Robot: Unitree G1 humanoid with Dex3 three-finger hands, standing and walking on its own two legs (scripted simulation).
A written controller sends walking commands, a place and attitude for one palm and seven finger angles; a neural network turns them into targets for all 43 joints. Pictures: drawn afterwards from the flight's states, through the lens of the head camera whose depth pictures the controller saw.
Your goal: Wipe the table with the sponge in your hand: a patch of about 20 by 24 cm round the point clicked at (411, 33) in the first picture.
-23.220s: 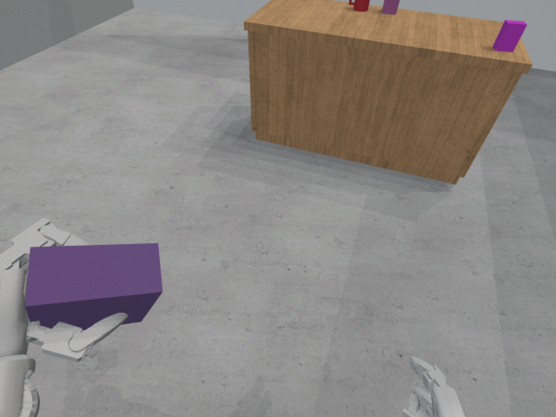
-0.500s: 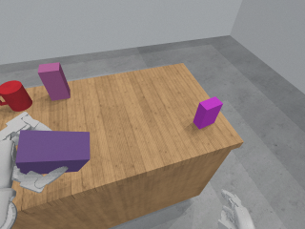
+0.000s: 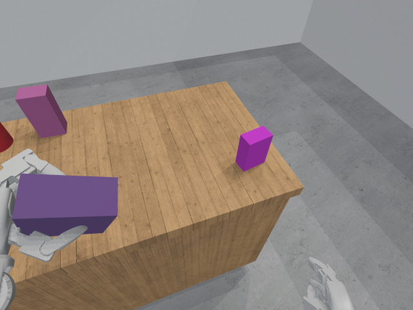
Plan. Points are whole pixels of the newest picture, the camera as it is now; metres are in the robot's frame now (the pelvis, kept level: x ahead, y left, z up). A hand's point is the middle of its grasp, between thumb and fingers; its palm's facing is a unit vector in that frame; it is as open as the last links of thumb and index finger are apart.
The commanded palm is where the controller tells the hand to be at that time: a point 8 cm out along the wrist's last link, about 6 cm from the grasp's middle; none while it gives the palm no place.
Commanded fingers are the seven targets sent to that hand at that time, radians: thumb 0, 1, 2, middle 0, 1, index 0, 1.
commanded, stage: come to a stop and stand still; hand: left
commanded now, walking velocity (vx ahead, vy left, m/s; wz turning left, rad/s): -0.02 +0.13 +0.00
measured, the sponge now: (82, 208) +0.23 +0.21 +0.14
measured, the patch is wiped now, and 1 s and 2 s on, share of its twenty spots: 0.00 0.00 0.00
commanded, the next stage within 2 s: look again from close up in 1.02 s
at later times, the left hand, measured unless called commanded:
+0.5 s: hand (14, 205) +0.22 +0.29 +0.17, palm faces +0.31 -0.84 -0.44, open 9.8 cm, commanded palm +0.15 +0.33 +0.18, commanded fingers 0.00 0.10 1.30 -1.20 -1.60 -1.20 -1.60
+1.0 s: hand out of the picture +0.21 +0.34 +0.16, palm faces +0.35 -0.84 -0.41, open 9.8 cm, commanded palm +0.15 +0.38 +0.18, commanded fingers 0.00 0.10 1.30 -1.20 -1.60 -1.20 -1.60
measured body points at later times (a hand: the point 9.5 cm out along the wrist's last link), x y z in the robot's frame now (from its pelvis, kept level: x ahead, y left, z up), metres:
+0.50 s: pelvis -0.02 +0.05 +0.00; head +0.02 +0.05 +0.45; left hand +0.19 +0.33 +0.19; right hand +0.17 -0.18 -0.07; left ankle +0.02 +0.14 -0.74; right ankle +0.01 -0.05 -0.74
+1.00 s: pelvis -0.01 +0.10 +0.00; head +0.02 +0.12 +0.45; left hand +0.19 +0.39 +0.18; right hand +0.18 -0.10 -0.06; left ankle +0.02 +0.14 -0.74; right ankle +0.01 -0.05 -0.73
